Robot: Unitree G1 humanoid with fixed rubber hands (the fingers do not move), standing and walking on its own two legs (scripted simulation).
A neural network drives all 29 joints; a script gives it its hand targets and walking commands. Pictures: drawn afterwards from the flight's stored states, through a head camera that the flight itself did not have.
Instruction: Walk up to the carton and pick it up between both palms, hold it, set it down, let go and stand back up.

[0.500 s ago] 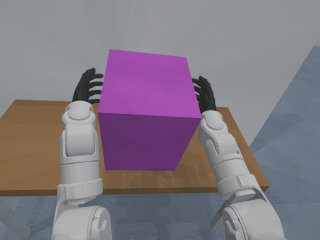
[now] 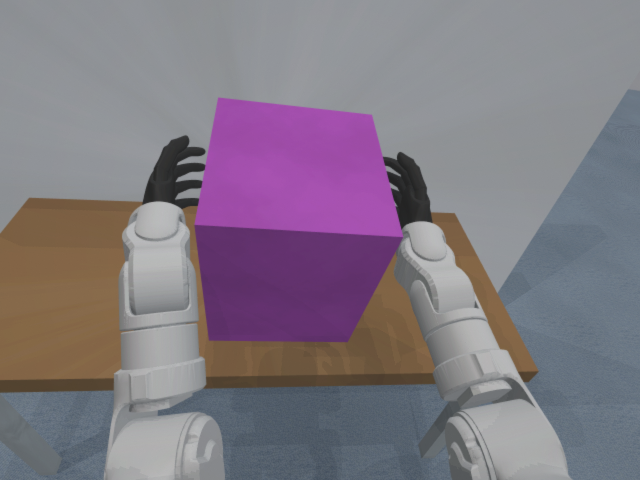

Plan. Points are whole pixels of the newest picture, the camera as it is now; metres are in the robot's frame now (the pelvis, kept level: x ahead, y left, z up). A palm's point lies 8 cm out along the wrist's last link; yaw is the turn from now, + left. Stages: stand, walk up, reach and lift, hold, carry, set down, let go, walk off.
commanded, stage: hold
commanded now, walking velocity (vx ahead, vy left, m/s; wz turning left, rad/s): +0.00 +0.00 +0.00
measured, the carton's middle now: (288, 230) +0.40 +0.01 +0.13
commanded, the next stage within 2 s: none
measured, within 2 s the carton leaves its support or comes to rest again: neither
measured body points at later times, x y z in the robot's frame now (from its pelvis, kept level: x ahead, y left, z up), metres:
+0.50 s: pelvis -0.01 +0.00 +0.00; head -0.05 +0.04 +0.45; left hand +0.36 +0.16 +0.20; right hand +0.37 -0.13 +0.19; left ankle +0.04 +0.12 -0.75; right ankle -0.02 -0.10 -0.75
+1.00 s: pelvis +0.00 +0.00 +0.00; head -0.05 +0.04 +0.45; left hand +0.36 +0.16 +0.20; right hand +0.37 -0.14 +0.19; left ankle +0.04 +0.12 -0.75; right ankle -0.02 -0.10 -0.75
